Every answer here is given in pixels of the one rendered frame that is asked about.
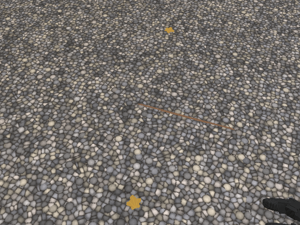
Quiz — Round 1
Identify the right robot hand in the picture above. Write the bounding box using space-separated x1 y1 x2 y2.
262 198 300 225

